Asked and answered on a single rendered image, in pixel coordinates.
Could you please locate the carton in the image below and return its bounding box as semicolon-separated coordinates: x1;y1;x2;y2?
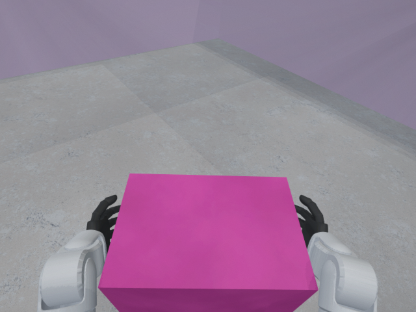
98;174;319;312

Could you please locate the robot left forearm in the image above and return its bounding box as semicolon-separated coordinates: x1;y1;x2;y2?
37;230;107;312

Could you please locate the robot left hand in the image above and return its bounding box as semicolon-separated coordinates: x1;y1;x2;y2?
86;195;121;253

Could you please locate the robot right forearm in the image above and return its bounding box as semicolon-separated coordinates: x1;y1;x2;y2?
307;232;378;312

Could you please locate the robot right hand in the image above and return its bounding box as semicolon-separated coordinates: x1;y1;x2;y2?
294;195;328;248

